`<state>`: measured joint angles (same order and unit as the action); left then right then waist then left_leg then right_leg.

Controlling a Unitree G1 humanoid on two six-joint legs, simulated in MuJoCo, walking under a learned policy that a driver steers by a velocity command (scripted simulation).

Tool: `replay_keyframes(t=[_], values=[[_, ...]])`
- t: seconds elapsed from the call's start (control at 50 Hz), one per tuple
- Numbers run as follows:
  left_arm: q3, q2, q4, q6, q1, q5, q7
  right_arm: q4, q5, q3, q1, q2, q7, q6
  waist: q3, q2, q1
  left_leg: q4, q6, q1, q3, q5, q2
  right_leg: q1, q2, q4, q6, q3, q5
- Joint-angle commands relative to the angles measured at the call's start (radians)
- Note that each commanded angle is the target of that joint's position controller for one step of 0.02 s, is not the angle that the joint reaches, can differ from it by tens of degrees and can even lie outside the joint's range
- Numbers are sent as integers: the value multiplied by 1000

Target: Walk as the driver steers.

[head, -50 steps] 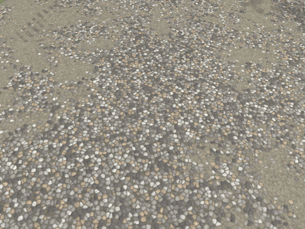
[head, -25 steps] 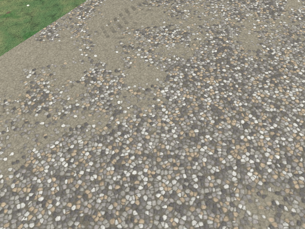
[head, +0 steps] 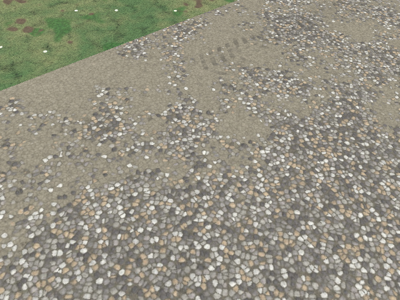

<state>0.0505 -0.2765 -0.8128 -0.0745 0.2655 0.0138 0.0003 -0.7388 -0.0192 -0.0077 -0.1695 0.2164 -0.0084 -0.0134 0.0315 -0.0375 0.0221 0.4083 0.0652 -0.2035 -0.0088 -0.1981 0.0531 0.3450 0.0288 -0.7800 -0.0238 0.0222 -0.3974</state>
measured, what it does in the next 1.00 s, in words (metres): walks ahead: right foot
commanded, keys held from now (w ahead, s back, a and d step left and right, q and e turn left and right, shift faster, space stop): no key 0.28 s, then w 0.72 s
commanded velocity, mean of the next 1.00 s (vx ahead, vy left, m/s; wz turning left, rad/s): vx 0.25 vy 0.00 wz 0.03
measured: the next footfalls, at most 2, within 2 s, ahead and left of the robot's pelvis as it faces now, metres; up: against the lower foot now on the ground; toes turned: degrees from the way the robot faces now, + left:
right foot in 0.10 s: +0.02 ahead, -0.12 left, +0.00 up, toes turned -1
right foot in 1.02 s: +0.41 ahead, -0.10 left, +0.00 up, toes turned -4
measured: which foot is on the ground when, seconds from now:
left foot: down 0.00-1.00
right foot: up 0.00-0.08, down 0.10-0.56, up 0.58-1.00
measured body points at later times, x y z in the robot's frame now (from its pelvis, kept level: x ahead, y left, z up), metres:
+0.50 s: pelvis +0.02 -0.01 +0.00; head +0.01 +0.00 +0.45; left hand +0.04 +0.25 -0.15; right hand +0.06 -0.28 -0.14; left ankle +0.01 +0.08 -0.73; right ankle -0.02 -0.12 -0.74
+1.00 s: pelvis +0.23 -0.02 -0.02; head +0.27 -0.02 +0.43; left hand +0.45 +0.20 -0.12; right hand +0.12 -0.25 -0.16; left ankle +0.03 +0.09 -0.74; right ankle +0.37 -0.10 -0.74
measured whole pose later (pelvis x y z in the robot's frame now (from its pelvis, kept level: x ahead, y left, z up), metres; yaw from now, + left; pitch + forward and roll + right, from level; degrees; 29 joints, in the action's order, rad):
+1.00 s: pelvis +0.23 -0.02 -0.02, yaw +0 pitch +1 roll +1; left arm 0.03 -0.21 -0.83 0.04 -0.02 0.02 -0.03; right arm -1.11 -0.02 -0.02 -0.49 0.19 -0.01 0.09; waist 0.06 -0.01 -0.06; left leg 0.25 0.03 0.18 0.02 -0.42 0.03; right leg 0.50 0.00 -0.56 0.10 0.11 -0.13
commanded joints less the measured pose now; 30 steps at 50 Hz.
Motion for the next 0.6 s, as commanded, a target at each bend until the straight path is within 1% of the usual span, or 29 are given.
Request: replay_keyframes(t=[0.02,0.04,0.06,0.08,0.1,0.12,0.14,0.16,0.2,0.24,0.28,0.3,0.32,0.34,0.36,0.38,0.4,0.42,0.44,0.46,0.48,0.5,0.52,0.54,0.56,0.58,0.6], values=[[4,-49,53,13,-13,-5,13,18,-5,-35,-27,144,-5,9,-56,175,-39,-75,146,78,-205,336,-256,-33,-16,143,16,4,-28],[2,-45,45,18,3,-8,18,10,-3,-34,-19,145,-6,9,-59,163,-29,-60,140,68,-213,338,-252,-72,-22,214,23,8,4],[-3,-33,31,25,32,-8,23,4,3,-33,0,143,-9,9,-64,140,-3,-39,118,46,-207,322,-237,-140,-25,335,30,13,101],[-8,-32,18,38,56,0,27,-1,10,-29,8,133,-12,12,-75,107,14,-31,78,-7,-207,270,-223,-243,5,445,38,-22,259],[-7,-66,13,55,66,14,31,-1,11,-17,-4,98,-12,19,-94,46,0,-5,32,-56,-189,188,-183,-316,98,480,51,-125,342],[3,-131,21,64,-9,5,27,-14,14,-18,-58,82,-6,17,-51,-61,-77,-41,6,-38,-115,48,-83,-220,157,452,85,-187,406],[-3,-96,21,69,-41,-3,14,-45,4,-19,-41,100,-6,10,-29,-68,-52,-61,-6,48,-104,33,-74,-128,155,461,95,-182,348],[-12,-66,15,75,-43,-2,8,-60,2,-24,-28,115,-6,9,-10,-70,-40,-61,-5,80,-111,64,-83,-104,127,472,77,-158,293],[-14,-64,-8,80,-20,-5,15,-87,5,-32,-25,131,-4,12,-13,-68,-24,-49,2,94,-120,130,-101,-124,90,480,59,-125,265],[-15,-60,-31,83,-3,-8,21,-116,7,-29,-34,116,-6,19,-18,-33,-19,-64,-2,73,-124,138,-108,-161,85,475,62,-117,271],[-17,-53,-48,82,-2,-5,22,-152,9,-26,-43,103,-10,21,-8,4,-15,-82,-10,56,-124,116,-106,-172,86,477,67,-118,248],[-17,-53,-61,81,9,-3,22,-173,9,-25,-56,98,-11,19,-23,6,-12,-82,-10,58,-114,32,-92,-178,78,491,74,-118,130],[-7,-76,-71,76,18,-1,21,-183,7,-30,-59,107,-12,16,-8,-7,-8,-45,-2,27,-88,-97,-61,-169,67,495,90,-126,-36],[2,-98,-75,68,24,1,20,-187,0,-35,-62,114,-9,11,19,-32,-4,2,7,-33,-61,-238,-31,-148,78,516,116,-164,-215],[9,-113,-79,62,40,2,17,-182,-7,-37,-46,114,-4,8,66,-50,6,55,13,-118,-41,-310,-13,-135,116,561,147,-226,-355],[17,-132,-89,59,64,1,17,-172,-10,-34,-28,97,3,10,103,-87,15,133,11,-180,4,-294,2,-138,180,621,187,-310,-445],[25,-141,-98,60,67,0,17,-164,-18,-29,-19,77,11,16,132,-112,11,212,8,-211,40,-226,-17,-134,251,667,225,-384,-460],[26,-129,-100,66,61,1,16,-159,-20,-30,-15,80,16,24,136,-94,7,262,8,-224,35,-197,-47,-127,284,693,245,-413,-414],[27,-125,-97,73,44,6,13,-160,-15,-33,-26,89,20,33,120,-77,-5,285,10,-230,26,-213,-61,-146,285,696,248,-402,-350],[30,-125,-94,82,22,6,9,-164,-11,-34,-42,93,25,42,104,-68,-17,267,14,-219,28,-224,-67,-162,270,689,242,-365,-293],[32,-126,-92,88,-2,1,5,-172,-8,-34,-67,88,29,50,94,-68,-34,213,21,-161,43,-209,-63,-142,243,672,230,-312,-253],[34,-126,-92,92,-27,-6,1,-188,-4,-34,-106,79,29,58,93,-68,-59,123,28,-49,71,-160,-48,-80,206,641,212,-252,-228],[36,-121,-93,93,-44,-9,-2,-218,-3,-37,-170,73,25,64,88,-53,-87,39,31,86,97,-107,-17,-5,161,584,195,-195,-227],[33,-103,-90,95,-53,-4,-2,-252,-6,-43,-253,87,19,69,79,-9,-114,-16,34,215,68,-132,-7,83,112,482,178,-145,-232],[17,-45,-66,101,-91,4,-6,-278,-15,-56,-363,140,7,78,62,150,-157,-158,63,324,-178,-313,-171,209,35,240,143,-41,-172],[-1,14,-22,110,-121,0,-13,-292,-9,-77,-447,230,5,82,66,353,-172,-344,154,366,-605,-601,-394,400,-88,-31,115,65,-148],[17,-65,-22,112,-139,23,-15,-290,-15,-70,-392,201,4,77,125,193,-129,-336,192,273,-630,-579,-429,419,-35,-181,133,-41,-116]])
Velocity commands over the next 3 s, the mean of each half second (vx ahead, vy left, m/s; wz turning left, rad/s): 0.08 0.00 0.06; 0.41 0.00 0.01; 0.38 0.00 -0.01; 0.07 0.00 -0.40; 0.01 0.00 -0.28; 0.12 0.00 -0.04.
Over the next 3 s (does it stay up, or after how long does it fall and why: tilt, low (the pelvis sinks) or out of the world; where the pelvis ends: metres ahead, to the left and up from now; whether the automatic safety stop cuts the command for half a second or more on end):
stays up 0.56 -0.07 0.00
